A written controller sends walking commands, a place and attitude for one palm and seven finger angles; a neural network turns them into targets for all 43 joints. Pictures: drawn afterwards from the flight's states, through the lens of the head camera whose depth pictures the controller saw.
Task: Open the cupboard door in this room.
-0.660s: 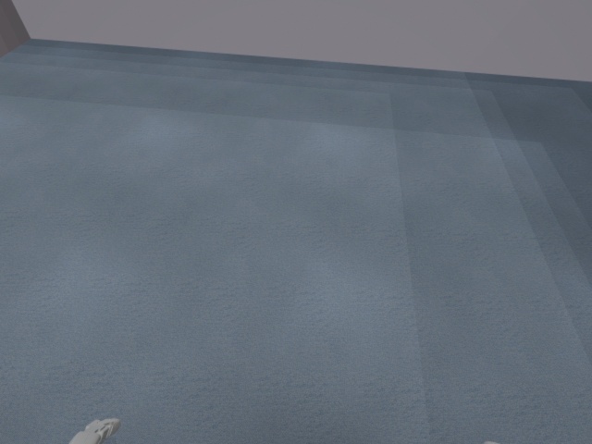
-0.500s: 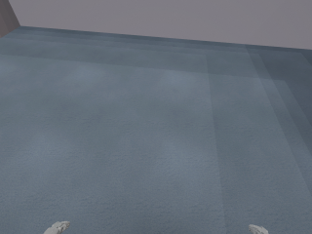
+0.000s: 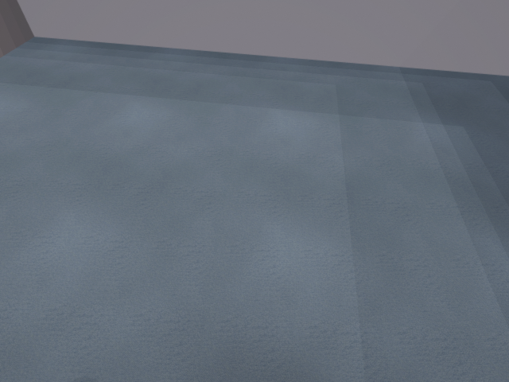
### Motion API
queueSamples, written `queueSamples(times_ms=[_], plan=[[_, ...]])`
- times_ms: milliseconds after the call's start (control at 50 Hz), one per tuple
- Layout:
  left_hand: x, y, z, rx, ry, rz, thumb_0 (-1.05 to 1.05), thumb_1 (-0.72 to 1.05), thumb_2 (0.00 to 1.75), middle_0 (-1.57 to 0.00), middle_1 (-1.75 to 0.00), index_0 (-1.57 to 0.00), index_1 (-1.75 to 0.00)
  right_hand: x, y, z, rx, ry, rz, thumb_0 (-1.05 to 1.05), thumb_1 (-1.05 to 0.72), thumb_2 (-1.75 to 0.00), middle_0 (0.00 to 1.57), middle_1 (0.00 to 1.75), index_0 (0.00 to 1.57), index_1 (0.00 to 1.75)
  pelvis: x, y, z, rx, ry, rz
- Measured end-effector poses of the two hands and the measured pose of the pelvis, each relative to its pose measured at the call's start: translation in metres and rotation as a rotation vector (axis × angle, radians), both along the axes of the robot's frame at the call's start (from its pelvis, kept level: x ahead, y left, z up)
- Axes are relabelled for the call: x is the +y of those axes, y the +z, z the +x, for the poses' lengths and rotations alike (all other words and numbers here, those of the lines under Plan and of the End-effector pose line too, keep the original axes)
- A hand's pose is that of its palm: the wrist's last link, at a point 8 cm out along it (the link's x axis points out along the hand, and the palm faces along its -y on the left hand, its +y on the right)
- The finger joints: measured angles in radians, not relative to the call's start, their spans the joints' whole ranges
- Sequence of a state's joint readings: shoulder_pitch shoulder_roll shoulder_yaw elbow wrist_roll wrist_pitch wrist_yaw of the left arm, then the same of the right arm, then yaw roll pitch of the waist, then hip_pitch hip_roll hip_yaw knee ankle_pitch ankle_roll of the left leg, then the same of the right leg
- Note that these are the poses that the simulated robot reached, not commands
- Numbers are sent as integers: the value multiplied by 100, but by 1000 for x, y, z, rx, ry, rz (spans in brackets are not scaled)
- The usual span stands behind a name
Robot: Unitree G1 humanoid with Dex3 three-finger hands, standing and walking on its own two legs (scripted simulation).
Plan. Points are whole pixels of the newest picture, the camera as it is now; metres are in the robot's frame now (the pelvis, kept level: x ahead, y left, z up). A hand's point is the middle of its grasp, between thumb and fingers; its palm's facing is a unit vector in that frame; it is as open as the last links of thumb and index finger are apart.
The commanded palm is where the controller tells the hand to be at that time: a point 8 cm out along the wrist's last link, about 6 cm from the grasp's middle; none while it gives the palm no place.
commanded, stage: stand and wait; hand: left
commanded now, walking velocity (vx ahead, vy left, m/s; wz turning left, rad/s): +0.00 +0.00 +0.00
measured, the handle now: out of the picture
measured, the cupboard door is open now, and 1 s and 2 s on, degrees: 0 0 0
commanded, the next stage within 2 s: turn or walk to find it in 0.24 s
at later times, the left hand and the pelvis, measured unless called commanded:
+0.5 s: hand out of the picture +0.06 +0.23 -0.17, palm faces +0.02 -0.95 -0.31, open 7.4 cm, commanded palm none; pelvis -0.01 +0.00 -0.01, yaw +3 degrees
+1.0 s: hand out of the picture +0.02 +0.22 -0.16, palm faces +0.24 -0.93 -0.27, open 7.4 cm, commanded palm none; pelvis -0.04 +0.00 +0.00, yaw +15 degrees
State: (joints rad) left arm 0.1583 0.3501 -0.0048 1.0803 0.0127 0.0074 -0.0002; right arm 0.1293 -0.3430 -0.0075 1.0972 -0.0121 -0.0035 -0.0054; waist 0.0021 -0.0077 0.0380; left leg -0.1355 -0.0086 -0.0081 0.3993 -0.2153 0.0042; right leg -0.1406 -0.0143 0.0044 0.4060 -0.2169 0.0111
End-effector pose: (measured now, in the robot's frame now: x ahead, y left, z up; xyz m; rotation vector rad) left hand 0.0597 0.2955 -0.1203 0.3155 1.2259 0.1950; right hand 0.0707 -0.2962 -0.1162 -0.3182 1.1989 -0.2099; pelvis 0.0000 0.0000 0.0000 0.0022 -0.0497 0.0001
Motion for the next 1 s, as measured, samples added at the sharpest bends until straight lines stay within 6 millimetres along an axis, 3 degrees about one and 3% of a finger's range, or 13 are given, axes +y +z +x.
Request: queueSamples(times_ms=[200, 400, 560, 700, 840, 1000], plan=[[-3, 1, -1, -6, -11, -2, 0, 90, 90, -21, -30, -20, -30, -1, -2, -15, 21, -9, 9, 1, -90, -89, 20, 30, 20, 30, -2, 1, -7, 5, -2, 1], [-7, -2, 2, -19, 7, -4, 0, 90, 90, -21, -30, -20, -30, 3, -6, -15, 37, 1, 15, 1, -90, -89, 20, 30, 20, 30, -2, -2, -8, 19, 20, 0], [-24, -22, -19, -6, 65, -63, 0, 90, 90, -21, -30, -20, -30, 35, -22, -15, 77, 34, 67, 1, -90, -89, 20, 30, 20, 30, 3, -11, -12, 35, 73, -18], [-22, -45, -45, 33, 130, -122, 0, 90, 90, -21, -30, -20, -30, 72, -25, -21, 83, 54, 88, 1, -90, -89, 20, 30, 20, 30, 19, -18, -17, 31, 111, -11], [-18, -27, -56, 8, 195, -118, 0, 90, 90, -21, -30, -20, -30, 84, -17, -34, 122, 78, 100, 1, -90, -89, 21, 30, 20, 30, 19, -5, -25, 57, 172, -33], [-29, -10, -61, -71, 255, -70, 0, 91, 90, -20, -30, -20, -30, 60, -25, -31, 120, 120, 110, 1, -90, -89, 21, 30, 20, 30, -2, -5, -36, 60, 254, -25]])
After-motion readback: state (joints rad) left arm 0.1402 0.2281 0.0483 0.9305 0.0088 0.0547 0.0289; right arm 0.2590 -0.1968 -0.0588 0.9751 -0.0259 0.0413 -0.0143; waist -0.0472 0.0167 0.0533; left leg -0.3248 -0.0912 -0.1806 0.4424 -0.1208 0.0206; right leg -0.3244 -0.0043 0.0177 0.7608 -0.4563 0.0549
